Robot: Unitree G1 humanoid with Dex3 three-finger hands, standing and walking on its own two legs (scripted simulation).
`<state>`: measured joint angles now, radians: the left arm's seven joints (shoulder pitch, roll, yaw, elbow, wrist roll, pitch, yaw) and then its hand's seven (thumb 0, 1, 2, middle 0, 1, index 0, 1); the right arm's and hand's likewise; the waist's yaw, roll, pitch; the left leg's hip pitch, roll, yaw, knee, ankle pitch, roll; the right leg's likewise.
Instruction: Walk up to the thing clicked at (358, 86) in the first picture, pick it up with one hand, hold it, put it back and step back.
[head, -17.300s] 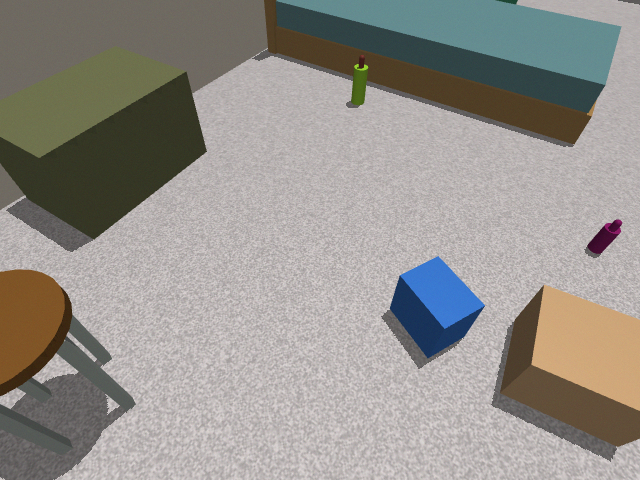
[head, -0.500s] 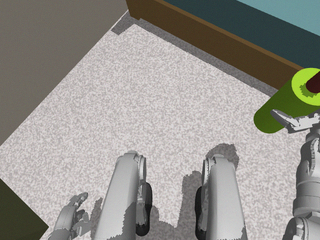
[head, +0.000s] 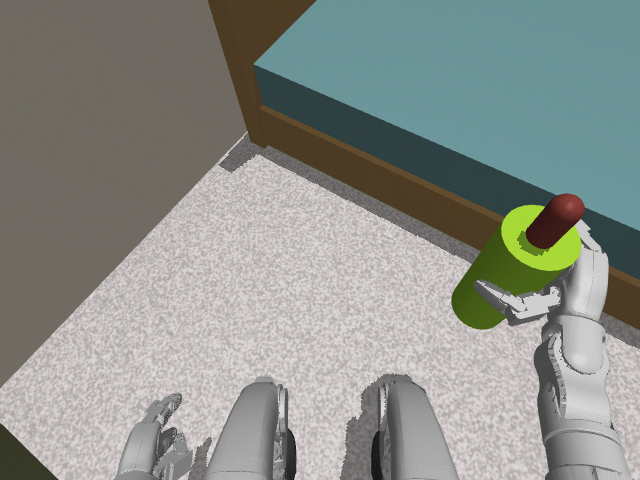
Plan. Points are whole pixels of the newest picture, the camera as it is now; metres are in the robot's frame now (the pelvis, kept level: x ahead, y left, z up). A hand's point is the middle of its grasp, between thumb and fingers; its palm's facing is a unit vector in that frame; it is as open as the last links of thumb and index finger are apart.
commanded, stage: lift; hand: right
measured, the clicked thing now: (513, 265) +0.36 -0.22 +0.01
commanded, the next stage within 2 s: hold in 1.04 s
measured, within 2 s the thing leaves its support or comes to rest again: neither
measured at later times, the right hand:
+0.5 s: hand (520, 244) +0.35 -0.19 +0.08, palm faces +0.31 +0.95 -0.04, open 10.9 cm
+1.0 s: hand (528, 219) +0.35 -0.18 +0.12, palm faces +0.31 +0.95 -0.03, open 10.9 cm
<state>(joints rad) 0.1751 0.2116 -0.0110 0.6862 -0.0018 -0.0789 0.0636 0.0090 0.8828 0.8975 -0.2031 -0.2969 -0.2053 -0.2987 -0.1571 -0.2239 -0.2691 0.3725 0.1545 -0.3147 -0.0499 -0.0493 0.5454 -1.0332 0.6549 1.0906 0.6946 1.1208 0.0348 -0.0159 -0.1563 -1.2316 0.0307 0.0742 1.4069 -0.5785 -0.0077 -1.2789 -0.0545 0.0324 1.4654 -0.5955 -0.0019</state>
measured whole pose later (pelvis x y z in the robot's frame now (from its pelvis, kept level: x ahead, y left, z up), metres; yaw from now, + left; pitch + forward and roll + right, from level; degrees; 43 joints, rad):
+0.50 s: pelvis +0.02 +0.01 +0.07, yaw -1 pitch +15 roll +2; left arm 0.21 0.21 -0.01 0.68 0.02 -0.06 0.06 0.01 0.90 0.90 -0.20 -0.30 -0.20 -0.30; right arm -0.08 -0.16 -0.18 0.38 0.12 -0.34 -0.12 -0.05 0.57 -1.04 0.68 1.07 0.72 1.10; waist 0.03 -0.01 -0.09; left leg -0.86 0.03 0.07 1.11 -0.50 0.00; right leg -0.90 -0.05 0.02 1.15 -0.50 0.01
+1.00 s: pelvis +0.03 +0.01 +0.10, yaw -1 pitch +10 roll +1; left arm 0.23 0.20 -0.01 0.70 0.03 -0.04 0.07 0.01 0.89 0.90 -0.20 -0.30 -0.20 -0.30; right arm -0.06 -0.15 -0.16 0.39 0.12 -0.33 -0.13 -0.05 0.57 -1.04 0.68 1.06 0.72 1.09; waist 0.03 -0.01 -0.06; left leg -0.66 0.02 0.06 0.94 -0.45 0.00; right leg -0.69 -0.05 0.00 0.97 -0.46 0.01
